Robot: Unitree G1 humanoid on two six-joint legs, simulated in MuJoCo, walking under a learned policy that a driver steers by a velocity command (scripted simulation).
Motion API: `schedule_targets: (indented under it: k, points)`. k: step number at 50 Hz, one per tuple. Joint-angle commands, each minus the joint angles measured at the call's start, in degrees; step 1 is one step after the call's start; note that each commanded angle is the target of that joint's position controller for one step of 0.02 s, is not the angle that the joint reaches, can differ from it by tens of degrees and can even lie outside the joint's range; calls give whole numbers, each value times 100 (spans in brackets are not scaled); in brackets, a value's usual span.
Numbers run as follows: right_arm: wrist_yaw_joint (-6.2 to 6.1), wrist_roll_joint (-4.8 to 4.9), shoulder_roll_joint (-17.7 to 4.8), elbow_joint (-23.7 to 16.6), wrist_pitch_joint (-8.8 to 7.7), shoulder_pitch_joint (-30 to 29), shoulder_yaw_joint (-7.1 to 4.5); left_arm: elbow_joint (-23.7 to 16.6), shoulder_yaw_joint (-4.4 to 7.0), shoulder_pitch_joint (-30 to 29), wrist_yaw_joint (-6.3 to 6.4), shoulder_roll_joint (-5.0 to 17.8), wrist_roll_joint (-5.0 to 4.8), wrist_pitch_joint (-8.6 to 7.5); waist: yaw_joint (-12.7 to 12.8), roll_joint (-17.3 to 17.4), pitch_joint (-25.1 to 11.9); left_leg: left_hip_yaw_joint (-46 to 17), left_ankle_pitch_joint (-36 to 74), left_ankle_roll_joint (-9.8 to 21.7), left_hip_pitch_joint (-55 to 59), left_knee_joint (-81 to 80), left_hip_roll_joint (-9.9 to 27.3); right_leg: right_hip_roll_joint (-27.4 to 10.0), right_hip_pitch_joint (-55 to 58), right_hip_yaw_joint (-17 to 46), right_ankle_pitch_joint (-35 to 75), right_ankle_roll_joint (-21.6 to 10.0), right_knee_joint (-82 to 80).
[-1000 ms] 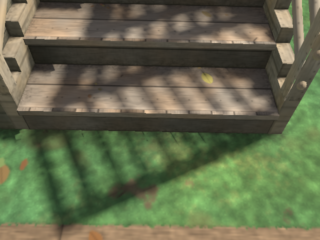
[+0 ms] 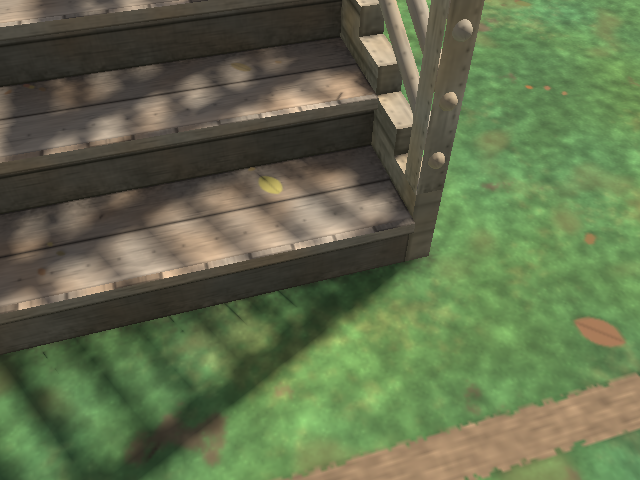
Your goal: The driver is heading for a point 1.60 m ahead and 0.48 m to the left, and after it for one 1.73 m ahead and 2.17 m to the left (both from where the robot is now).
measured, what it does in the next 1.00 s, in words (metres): walks ahead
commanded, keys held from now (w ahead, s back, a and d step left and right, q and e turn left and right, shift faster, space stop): no key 0.42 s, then w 0.58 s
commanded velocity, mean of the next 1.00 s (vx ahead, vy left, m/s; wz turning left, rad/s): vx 0.18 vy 0.00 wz -0.01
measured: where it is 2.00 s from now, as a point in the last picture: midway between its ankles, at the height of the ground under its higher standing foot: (315, 401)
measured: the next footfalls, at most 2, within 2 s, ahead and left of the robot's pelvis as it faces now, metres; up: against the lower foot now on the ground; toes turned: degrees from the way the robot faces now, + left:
left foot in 1.16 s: +0.42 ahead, +0.06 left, +0.00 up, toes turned +4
right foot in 1.68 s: +0.74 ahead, -0.08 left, +0.00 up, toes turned +14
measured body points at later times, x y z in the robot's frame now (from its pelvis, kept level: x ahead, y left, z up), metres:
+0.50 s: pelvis +0.00 +0.01 +0.00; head +0.00 +0.01 +0.45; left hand +0.01 +0.25 -0.16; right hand +0.01 -0.23 -0.16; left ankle -0.01 +0.11 -0.74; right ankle +0.00 -0.09 -0.74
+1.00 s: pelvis +0.16 -0.03 +0.00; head +0.19 -0.04 +0.45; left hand +0.04 +0.19 -0.14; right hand +0.30 -0.26 -0.14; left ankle +0.27 +0.10 -0.69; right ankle +0.04 -0.10 -0.74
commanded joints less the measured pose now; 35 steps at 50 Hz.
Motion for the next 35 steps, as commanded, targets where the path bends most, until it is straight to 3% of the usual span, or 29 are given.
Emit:
schedule_targets:
  k: [1,11,21,22,24,26,28,29,32,34,35]
  points:
    - [-36,-1,-624,-5,-54,137,-122,13,113,42,42,535,-7,-62,-27,146,13,-590,640,189,-73,-461,585,-631,-81,639,595,-87,-421]
    - [-66,0,-491,526,-65,187,-41,637,53,272,92,461,-14,-51,2,66,69,-598,587,237,-114,-525,556,-672,-51,607,619,-46,-466]
    - [-93,4,-319,889,-75,365,39,1002,-13,450,124,295,-18,-50,20,103,126,-594,594,242,-206,-528,517,-698,-51,562,647,-29,-424]
    - [-92,-3,-310,930,-70,441,39,1039,-20,511,123,265,-13,-47,13,115,3,-582,72,261,-169,-566,463,-636,-26,521,195,-46,-422]
    - [-82,-16,-516,934,-15,521,-59,1015,44,549,112,362,8,-11,-9,259,138,-678,-1728,447,-379,-516,341,-345,-372,330,-1388,-186,-37]
    - [-52,-30,-592,922,36,731,-124,871,60,382,56,287,81,5,-135,458,657,-1277,-3156,758,-603,-793,626,-186,-1252,261,-2327,-285,429]
    - [-61,-39,-693,1050,18,1148,-211,678,-5,167,-14,-52,153,-89,-256,932,793,-2319,-3578,1181,-285,-1387,1396,-69,-1798,-296,-1498,-202,1419]
    - [-57,-54,-687,1056,-14,1178,-241,586,6,45,-42,-7,177,-156,-274,899,825,-2594,-3323,1331,-348,-1582,1673,-250,-1856,-339,-1179,-179,1774]
    - [-11,-71,-739,932,-133,861,-306,463,67,149,-141,82,98,-323,-36,713,628,-2147,-2550,1251,-473,-1489,1531,-369,-1499,-339,-1389,-223,1577]
    - [15,11,-668,798,-160,410,-323,714,78,918,-133,-82,26,-396,396,635,626,-1398,-2295,989,-1500,-961,1021,-98,133,-643,-703,-287,436]
    - [24,-7,-558,709,-192,279,-308,909,130,1434,-93,0,27,-414,575,330,577,-1056,-2142,856,-2097,-370,722,-69,1005,-473,-698,-291,84]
